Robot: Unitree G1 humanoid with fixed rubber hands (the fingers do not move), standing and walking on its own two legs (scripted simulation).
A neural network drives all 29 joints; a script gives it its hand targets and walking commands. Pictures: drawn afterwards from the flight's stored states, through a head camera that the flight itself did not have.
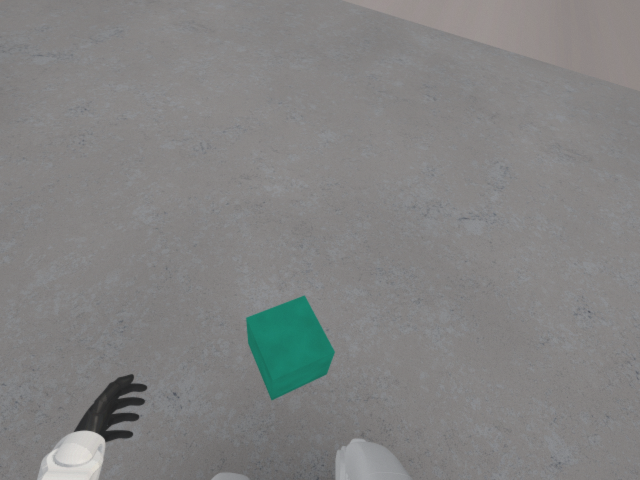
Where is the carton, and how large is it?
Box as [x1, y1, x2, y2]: [246, 296, 334, 399]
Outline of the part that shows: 304,296 246,318 248,343 271,399 325,374 334,352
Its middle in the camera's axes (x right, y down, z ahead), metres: -0.10 +0.31 +1.17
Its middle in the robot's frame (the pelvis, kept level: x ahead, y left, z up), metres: +0.54 +0.03 -0.65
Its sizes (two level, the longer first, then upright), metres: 0.197 0.187 0.182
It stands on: the floor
